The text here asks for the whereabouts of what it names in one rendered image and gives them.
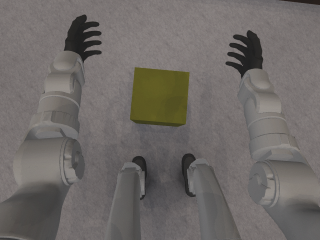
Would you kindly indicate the robot left upper arm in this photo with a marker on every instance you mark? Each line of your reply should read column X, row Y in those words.
column 45, row 169

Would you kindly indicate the carton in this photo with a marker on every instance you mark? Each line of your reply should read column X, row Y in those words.
column 159, row 97

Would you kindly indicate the robot left forearm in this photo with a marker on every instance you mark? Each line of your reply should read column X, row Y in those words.
column 60, row 100

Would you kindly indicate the right robot foot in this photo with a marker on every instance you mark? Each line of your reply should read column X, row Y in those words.
column 187, row 159

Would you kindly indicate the robot foot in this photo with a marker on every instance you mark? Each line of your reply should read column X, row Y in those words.
column 140, row 161
column 187, row 159

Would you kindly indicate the robot right forearm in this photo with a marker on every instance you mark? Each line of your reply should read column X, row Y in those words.
column 270, row 138

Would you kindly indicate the right robot hand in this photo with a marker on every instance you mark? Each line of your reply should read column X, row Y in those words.
column 252, row 58

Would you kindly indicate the left robot foot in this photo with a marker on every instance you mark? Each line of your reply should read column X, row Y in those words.
column 140, row 161

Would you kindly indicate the left robot hand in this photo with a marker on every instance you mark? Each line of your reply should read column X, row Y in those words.
column 76, row 37

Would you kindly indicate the robot right upper arm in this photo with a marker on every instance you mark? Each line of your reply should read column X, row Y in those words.
column 289, row 192

